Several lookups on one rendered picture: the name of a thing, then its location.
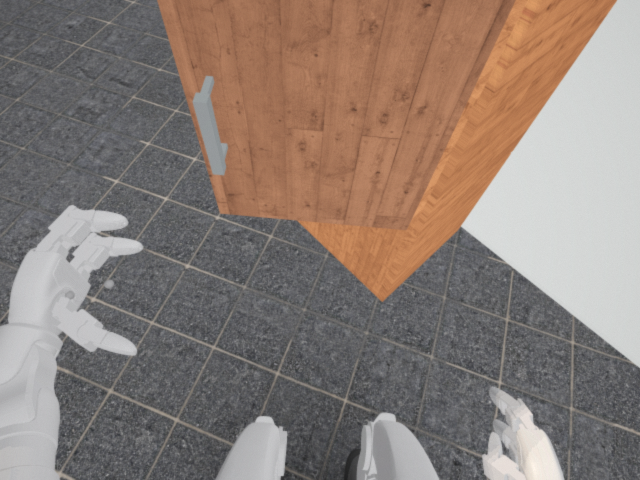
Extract robot left hand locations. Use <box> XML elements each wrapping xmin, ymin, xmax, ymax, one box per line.
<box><xmin>8</xmin><ymin>205</ymin><xmax>143</xmax><ymax>356</ymax></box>

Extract robot right hand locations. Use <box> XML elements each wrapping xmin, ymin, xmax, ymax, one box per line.
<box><xmin>482</xmin><ymin>387</ymin><xmax>564</xmax><ymax>480</ymax></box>

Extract robot left thigh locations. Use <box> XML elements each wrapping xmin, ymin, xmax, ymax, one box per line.
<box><xmin>215</xmin><ymin>422</ymin><xmax>287</xmax><ymax>480</ymax></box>

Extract robot right shin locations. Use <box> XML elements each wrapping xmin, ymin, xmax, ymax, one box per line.
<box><xmin>357</xmin><ymin>413</ymin><xmax>396</xmax><ymax>480</ymax></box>

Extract cupboard door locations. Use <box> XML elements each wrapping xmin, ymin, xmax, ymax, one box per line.
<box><xmin>157</xmin><ymin>0</ymin><xmax>516</xmax><ymax>230</ymax></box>

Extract handle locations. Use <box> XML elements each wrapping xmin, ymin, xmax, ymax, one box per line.
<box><xmin>193</xmin><ymin>76</ymin><xmax>228</xmax><ymax>175</ymax></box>

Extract left robot forearm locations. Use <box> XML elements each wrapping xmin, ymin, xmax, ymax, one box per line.
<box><xmin>0</xmin><ymin>323</ymin><xmax>63</xmax><ymax>480</ymax></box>

